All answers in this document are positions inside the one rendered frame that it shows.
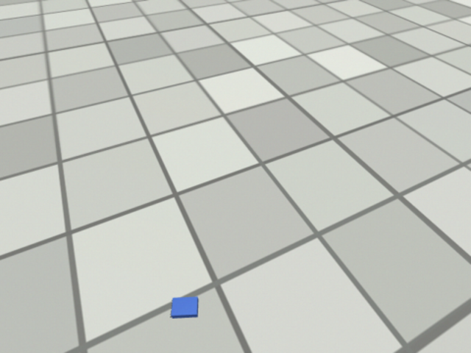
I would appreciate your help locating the small box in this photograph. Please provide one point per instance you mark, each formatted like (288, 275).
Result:
(184, 307)

